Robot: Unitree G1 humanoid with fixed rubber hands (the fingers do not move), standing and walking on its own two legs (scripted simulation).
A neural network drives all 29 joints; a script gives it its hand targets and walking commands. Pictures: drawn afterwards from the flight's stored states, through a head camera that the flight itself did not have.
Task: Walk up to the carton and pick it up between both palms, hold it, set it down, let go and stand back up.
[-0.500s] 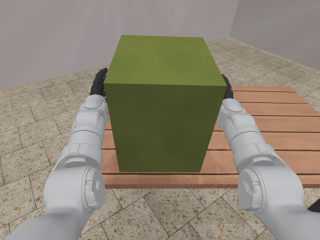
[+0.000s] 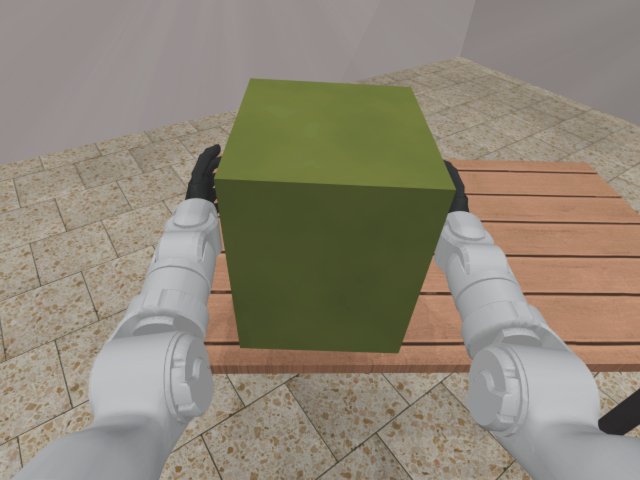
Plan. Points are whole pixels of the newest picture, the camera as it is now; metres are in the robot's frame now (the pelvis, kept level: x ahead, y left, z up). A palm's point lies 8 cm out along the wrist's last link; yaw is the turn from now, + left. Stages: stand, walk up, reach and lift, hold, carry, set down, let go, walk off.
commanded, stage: set down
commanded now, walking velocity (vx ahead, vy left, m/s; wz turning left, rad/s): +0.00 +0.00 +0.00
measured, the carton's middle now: (325, 217) +0.45 -0.03 +0.12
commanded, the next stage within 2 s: none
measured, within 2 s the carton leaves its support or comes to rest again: rests again in 1.00 s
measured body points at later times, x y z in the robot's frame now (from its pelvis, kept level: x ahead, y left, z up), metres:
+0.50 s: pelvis -0.01 +0.00 +0.00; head -0.01 +0.03 +0.45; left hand +0.45 +0.13 +0.13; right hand +0.40 -0.19 +0.13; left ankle +0.00 +0.13 -0.75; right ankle -0.02 -0.12 -0.75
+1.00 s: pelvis -0.01 +0.00 +0.00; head +0.02 +0.03 +0.45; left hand +0.45 +0.13 +0.09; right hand +0.40 -0.19 +0.10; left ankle +0.00 +0.13 -0.75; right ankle -0.02 -0.11 -0.75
